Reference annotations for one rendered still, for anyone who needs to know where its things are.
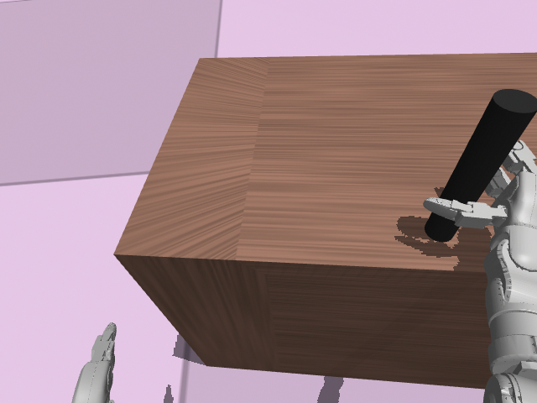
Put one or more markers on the left robot hand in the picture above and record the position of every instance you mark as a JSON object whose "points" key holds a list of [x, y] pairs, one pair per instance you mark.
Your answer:
{"points": [[95, 380]]}

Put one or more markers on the can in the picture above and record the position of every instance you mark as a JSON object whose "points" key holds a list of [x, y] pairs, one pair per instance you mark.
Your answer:
{"points": [[506, 117]]}

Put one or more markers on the right robot arm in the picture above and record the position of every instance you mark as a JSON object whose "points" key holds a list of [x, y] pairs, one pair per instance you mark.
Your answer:
{"points": [[511, 302]]}

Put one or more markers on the right robot hand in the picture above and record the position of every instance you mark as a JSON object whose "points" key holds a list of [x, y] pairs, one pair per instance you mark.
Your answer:
{"points": [[515, 201]]}

